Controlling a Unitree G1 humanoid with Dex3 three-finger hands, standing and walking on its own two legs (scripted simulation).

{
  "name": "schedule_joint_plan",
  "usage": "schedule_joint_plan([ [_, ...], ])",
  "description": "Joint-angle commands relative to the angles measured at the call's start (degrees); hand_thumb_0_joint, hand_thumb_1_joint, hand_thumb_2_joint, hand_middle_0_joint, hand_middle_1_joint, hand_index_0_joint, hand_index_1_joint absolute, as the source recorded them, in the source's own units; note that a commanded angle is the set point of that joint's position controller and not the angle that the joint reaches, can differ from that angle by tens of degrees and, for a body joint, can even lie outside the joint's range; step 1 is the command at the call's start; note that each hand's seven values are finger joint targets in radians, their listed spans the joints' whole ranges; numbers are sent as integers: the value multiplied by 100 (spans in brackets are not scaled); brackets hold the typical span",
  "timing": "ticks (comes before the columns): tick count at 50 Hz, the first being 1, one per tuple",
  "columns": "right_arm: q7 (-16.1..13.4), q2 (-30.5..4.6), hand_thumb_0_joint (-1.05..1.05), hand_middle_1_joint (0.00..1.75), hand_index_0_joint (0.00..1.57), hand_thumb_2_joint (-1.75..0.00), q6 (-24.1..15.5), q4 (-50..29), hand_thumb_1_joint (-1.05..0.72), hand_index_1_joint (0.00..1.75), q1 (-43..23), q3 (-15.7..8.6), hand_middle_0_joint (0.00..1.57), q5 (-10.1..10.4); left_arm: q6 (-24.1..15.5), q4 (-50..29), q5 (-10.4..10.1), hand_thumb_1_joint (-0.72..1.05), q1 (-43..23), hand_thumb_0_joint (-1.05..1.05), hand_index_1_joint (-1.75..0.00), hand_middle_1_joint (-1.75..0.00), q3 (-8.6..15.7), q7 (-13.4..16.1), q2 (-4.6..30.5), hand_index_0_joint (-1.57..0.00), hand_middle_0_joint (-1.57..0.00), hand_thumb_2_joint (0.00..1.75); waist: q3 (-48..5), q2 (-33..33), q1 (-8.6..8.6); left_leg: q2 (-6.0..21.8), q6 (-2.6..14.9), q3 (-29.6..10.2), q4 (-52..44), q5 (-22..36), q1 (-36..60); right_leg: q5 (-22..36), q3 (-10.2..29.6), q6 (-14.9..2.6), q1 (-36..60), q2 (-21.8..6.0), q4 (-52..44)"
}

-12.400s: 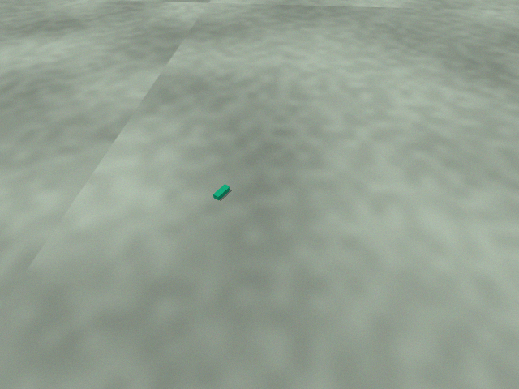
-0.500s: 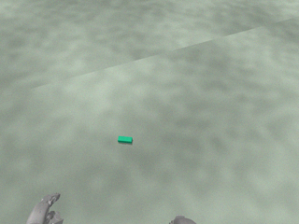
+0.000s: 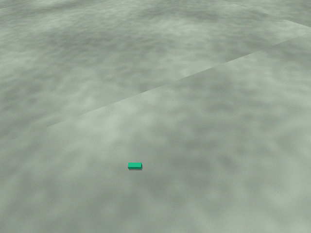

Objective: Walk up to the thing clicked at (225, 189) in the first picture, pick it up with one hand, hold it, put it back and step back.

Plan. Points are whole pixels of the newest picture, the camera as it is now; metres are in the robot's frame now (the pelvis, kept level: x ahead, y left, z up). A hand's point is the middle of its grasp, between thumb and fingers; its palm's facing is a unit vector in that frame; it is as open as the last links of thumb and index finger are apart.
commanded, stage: walk up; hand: left
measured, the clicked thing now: (134, 165) +0.78 +0.28 -0.75
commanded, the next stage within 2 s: stand in 0.92 s
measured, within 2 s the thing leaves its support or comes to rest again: neither
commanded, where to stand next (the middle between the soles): +0.40 +0.04 m, yaw +1 degrees
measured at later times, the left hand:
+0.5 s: hand out of the picture +0.10 +0.27 -0.14, palm faces +0.04 -0.93 -0.36, open 7.4 cm
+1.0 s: hand out of the picture +0.10 +0.27 -0.14, palm faces +0.07 -0.94 -0.34, open 7.4 cm
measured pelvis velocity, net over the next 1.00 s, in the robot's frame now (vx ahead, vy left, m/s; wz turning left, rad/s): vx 0.03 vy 0.01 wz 0.05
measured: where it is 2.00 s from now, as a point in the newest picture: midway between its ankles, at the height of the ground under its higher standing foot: outside the picture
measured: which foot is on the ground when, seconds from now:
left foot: up 0.00-0.08, down 0.10-1.00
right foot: down 0.00-1.00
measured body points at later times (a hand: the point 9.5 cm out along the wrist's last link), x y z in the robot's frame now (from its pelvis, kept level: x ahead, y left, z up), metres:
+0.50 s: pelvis +0.02 +0.01 +0.00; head +0.02 +0.01 +0.45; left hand +0.10 +0.32 -0.12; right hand +0.11 -0.30 -0.12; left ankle +0.02 +0.14 -0.73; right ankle +0.02 -0.13 -0.73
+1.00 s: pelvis +0.03 +0.01 +0.02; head +0.04 +0.01 +0.46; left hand +0.10 +0.32 -0.11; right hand +0.16 -0.28 -0.11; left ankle +0.02 +0.14 -0.73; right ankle +0.02 -0.13 -0.73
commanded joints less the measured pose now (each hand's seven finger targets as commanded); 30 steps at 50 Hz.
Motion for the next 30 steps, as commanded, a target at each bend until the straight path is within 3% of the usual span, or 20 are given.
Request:
schedule_joint_plan([
  [1,-1,-863,0,30,20,-90,-301,-494,-90,30,-538,-223,20,-67,-239,-600,-44,90,-456,0,-30,-30,426,135,1711,-20,-20,90,328,-1487,123,144,-11,197,-857,-40,-284,735,1220,-966,-177,-1310,-1342],
  [4,-8,-773,0,30,20,-90,-396,-226,-90,30,-93,-259,20,-75,-151,-638,-151,90,-741,0,-30,-30,330,122,1625,-20,-20,90,-58,-1328,-162,-25,73,571,-2263,969,847,1973,631,-730,-270,-1075,-531],
  [5,-26,-805,0,30,20,-90,-419,-147,-90,30,23,-300,20,-89,-124,-666,-172,90,-749,0,-30,-30,266,127,1488,-20,-20,90,-213,-1125,-215,-10,153,396,-2510,1598,1344,2372,431,-534,-418,-899,-120],
  [6,-61,-1009,0,30,20,-90,-451,-89,-90,30,254,-376,20,-129,-117,-718,-208,90,-699,0,-30,-30,214,136,1287,-20,-20,90,-557,-561,-292,537,372,-329,-2655,2326,1916,2386,121,-315,-700,-572,724],
  [7,-82,-1258,0,30,20,-90,-485,-140,-90,30,164,-398,20,-117,-96,-726,-301,90,-798,0,-30,-30,145,147,1007,-20,-20,90,-694,298,-240,1456,890,-1748,-2832,2572,1853,799,-346,-59,-1140,46,1351],
  [8,-64,-1503,0,30,20,-90,-486,-166,-90,30,81,-425,20,-88,-40,-618,-294,90,-780,0,-30,-30,248,194,1283,-20,-20,90,-579,421,-201,1873,1463,-2272,-2941,1802,1364,-1218,-52,-148,-1034,8,1553],
  [9,-55,-1509,0,30,20,-90,-462,-138,-90,30,-26,-447,20,-107,-30,-585,-252,90,-867,0,-30,-30,248,194,1420,-20,-20,90,-306,465,-216,1892,1596,-2292,-3077,1169,1002,-1474,121,-209,-1053,-131,1728],
  [11,-61,-1189,0,30,20,-90,-446,-247,-90,30,-346,-327,20,-142,-52,-562,-244,90,-751,0,-30,-30,197,144,1250,-20,-20,90,-56,563,-46,1484,1235,-1485,-3098,972,916,-1331,99,-274,-1195,-273,1370],
  [13,-75,-1108,0,30,20,-90,-466,-202,-90,30,-404,-277,20,-132,-95,-463,-266,90,-673,0,-30,-30,183,116,1208,-20,-20,90,-68,729,-40,1274,976,-1135,-2888,1768,862,-759,-121,-193,-932,-208,640],
  [15,-72,-1055,0,30,20,-90,-406,-189,-90,30,-581,-235,20,-69,-137,-282,-236,90,-553,0,-30,-30,185,145,1079,-20,-20,90,-279,663,73,1068,798,-687,-2388,2573,781,264,-399,-132,-170,-45,-644],
  [17,-73,-760,0,30,20,-90,-345,-249,-90,30,-653,-124,20,48,-212,-123,-158,90,-338,0,-30,-30,265,209,1302,-20,-20,90,-648,163,204,776,453,-314,-1699,2723,351,1265,5,-200,803,-234,-1029],
  [19,-92,-483,0,30,20,-90,-312,-297,-90,30,-607,-50,20,100,-247,-125,-88,90,-429,0,-30,-30,332,244,1706,-20,-20,90,-666,-714,100,72,106,-3,-1031,1168,-352,1100,1545,-713,924,-1373,-1469],
  [20,-114,-573,0,30,20,-90,-257,-154,-90,30,-406,-114,20,53,-235,-293,-87,90,-1069,0,-30,-30,309,207,1903,-20,-20,90,-522,-888,-82,46,104,152,-642,-281,206,309,1880,-1221,-165,-2011,-1630],
  [21,-98,-708,0,30,20,-90,-242,38,-90,30,-135,-170,20,-4,-219,-438,-63,90,-1567,0,-30,-30,281,176,1832,-20,-20,90,-174,-911,-297,249,73,218,-581,-299,675,-136,1841,-1298,-899,-2030,-1601],
  [22,-78,-693,0,30,20,-90,-263,142,-90,30,-36,-161,20,-16,-191,-471,-82,90,-1751,0,-30,-30,228,159,1672,-20,-20,90,10,-917,-415,288,141,204,-1297,-173,845,-175,1362,-1068,-1082,-1682,-1466],
  [23,-60,-719,0,30,20,-90,-307,202,-90,30,-80,-145,20,-23,-182,-451,-111,90,-1721,0,-30,-30,193,156,1525,-20,-20,90,65,-868,-395,246,176,137,-1817,532,960,201,907,-754,-1037,-1322,-1296],
  [25,-61,-820,0,30,20,-90,-392,238,-90,30,-279,-160,20,-70,-191,-325,-176,90,-1595,0,-30,-30,148,143,1294,-20,-20,90,-97,-572,-227,698,346,-458,-2494,2205,980,1291,229,-299,-646,-706,-634],
  [26,-65,-900,0,30,20,-90,-433,178,-90,30,-514,-145,20,-68,-181,-242,-221,90,-1453,0,-30,-30,145,132,1253,-20,-20,90,-241,-428,-75,906,463,-710,-2588,2485,813,1437,10,-179,-299,-460,-466],
  [28,-56,-933,0,30,20,-90,-454,152,-90,30,-821,-98,20,-41,-189,-62,-239,90,-1215,0,-30,-30,150,128,1299,-20,-20,90,-350,-347,75,876,476,-611,-2357,2553,571,1065,83,-192,188,-497,-773],
  [30,-73,-817,0,30,20,-90,-446,251,-90,30,-780,-68,20,-26,-190,13,-232,90,-1344,0,-30,-30,153,135,1327,-20,-20,90,-394,-348,-38,702,330,-269,-2381,2872,675,1747,147,-260,424,-611,-786],
])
